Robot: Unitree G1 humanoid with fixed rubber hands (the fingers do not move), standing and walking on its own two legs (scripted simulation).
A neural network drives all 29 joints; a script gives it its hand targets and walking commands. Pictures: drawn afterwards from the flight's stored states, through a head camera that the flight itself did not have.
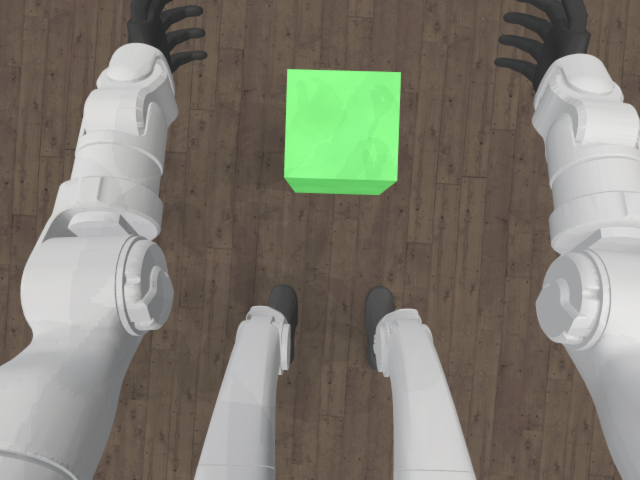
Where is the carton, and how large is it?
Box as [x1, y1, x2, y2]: [284, 69, 400, 194]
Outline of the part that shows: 287,69 284,177 294,191 379,194 396,180 400,72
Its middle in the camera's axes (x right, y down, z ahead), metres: +0.04 -0.22 +0.84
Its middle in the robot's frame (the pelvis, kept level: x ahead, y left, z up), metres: +0.56 -0.01 -0.53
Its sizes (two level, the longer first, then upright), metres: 0.210 0.200 0.250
